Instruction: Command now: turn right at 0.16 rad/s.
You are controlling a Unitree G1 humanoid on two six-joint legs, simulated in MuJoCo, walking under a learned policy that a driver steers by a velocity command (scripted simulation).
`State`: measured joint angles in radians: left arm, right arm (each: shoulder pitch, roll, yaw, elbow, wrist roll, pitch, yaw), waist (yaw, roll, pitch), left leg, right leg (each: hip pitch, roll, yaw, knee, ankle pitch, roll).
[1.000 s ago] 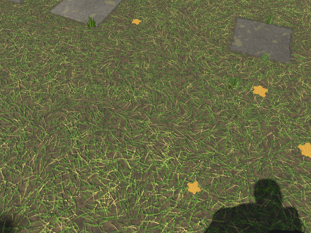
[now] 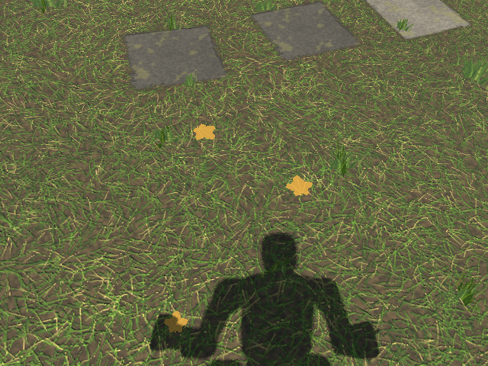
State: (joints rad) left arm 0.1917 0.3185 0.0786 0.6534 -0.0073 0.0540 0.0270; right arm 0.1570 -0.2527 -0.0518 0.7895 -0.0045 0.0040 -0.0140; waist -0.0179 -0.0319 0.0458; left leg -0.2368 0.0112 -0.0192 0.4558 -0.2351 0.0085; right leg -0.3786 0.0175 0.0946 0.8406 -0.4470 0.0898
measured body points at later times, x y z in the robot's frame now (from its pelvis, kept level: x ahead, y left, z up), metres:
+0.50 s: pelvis +0.00 -0.04 -0.01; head +0.01 -0.04 +0.44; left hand +0.13 +0.21 -0.12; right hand +0.08 -0.31 -0.14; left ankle +0.00 +0.12 -0.74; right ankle -0.02 -0.15 -0.74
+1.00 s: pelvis +0.00 -0.03 +0.00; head +0.01 -0.03 +0.45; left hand +0.07 +0.22 -0.14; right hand +0.04 -0.30 -0.15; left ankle +0.00 +0.12 -0.74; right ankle -0.02 -0.15 -0.74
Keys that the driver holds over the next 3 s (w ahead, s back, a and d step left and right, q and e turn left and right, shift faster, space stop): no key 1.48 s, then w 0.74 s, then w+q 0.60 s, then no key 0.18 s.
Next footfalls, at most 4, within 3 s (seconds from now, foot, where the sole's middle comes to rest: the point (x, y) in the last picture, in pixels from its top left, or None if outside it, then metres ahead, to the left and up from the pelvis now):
0.08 right None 0.02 -0.15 -0.78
2.16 right None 0.42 -0.13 -0.78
2.72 left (192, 282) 0.71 0.14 -0.78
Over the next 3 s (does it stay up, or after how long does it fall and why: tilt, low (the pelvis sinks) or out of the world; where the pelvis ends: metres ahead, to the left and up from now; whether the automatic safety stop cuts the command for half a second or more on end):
stays up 0.70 0.07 0.00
